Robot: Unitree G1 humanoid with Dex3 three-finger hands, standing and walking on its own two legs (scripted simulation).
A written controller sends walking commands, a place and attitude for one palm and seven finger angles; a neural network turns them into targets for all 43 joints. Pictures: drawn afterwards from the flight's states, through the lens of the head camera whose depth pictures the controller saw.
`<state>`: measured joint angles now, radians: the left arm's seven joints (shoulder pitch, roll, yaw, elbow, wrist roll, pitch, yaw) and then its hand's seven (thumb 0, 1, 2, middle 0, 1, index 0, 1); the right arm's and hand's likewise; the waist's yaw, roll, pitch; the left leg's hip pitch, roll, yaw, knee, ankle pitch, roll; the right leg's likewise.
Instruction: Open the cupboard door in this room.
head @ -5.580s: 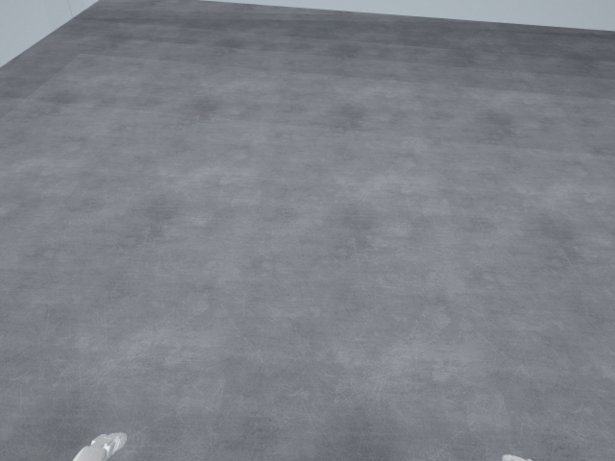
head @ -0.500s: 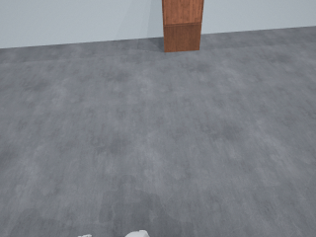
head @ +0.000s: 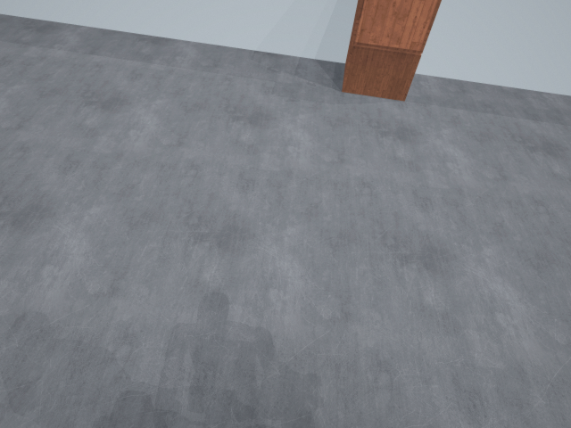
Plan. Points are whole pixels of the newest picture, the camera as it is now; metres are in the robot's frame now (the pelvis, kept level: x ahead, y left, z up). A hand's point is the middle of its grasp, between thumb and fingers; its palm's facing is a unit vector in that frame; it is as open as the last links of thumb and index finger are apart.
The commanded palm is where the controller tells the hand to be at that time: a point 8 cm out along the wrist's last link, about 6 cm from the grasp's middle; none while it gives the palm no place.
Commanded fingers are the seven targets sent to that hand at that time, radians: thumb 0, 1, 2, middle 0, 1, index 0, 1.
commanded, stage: turn or walk to find it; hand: left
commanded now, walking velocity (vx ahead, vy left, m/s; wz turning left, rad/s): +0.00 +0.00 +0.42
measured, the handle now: out of the picture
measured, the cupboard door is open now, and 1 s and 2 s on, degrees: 0 0 0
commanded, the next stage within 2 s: stand and wait in 0.64 s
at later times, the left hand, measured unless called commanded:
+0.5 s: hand out of the picture -0.01 +0.17 -0.15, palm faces +0.22 -0.94 -0.27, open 7.4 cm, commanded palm none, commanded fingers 0.00 0.90 0.90 -0.20 -0.30 -0.20 -0.30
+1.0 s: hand out of the picture -0.07 +0.21 -0.17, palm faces +0.35 -0.91 -0.23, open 7.4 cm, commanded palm none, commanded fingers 0.00 0.90 0.90 -0.20 -0.30 -0.20 -0.30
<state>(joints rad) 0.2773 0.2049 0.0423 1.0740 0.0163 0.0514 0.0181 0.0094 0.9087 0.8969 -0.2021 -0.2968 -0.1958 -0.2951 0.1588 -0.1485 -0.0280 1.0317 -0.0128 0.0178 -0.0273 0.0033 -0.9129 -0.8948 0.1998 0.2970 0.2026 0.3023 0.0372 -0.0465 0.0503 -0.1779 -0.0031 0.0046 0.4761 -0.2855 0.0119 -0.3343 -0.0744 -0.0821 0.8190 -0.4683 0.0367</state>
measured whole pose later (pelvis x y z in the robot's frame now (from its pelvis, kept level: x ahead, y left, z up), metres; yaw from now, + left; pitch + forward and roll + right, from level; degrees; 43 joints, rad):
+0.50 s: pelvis -0.04 -0.03 +0.00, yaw +13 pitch -1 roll +2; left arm 0.21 0.17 0.03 0.95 0.03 0.01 0.02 0.01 0.90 0.90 -0.20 -0.30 -0.20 -0.30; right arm 0.21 -0.26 -0.09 1.01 -0.02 0.08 0.01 0.01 -0.91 -0.90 0.20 0.30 0.20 0.30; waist -0.01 0.03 0.07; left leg -0.44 0.03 0.00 1.02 -0.40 -0.07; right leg -0.19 -0.10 -0.19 0.51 -0.30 -0.01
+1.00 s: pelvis -0.05 +0.01 +0.00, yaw +18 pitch -1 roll +0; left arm 0.21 0.21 0.03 1.03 0.02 0.04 0.02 0.01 0.91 0.90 -0.20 -0.30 -0.19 -0.29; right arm 0.17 -0.16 -0.03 1.01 -0.01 0.00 -0.03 0.00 -0.92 -0.89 0.20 0.30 0.21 0.30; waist 0.01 -0.02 0.05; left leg -0.18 -0.02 0.07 0.43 -0.23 0.05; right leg -0.31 -0.09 -0.03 0.78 -0.42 0.06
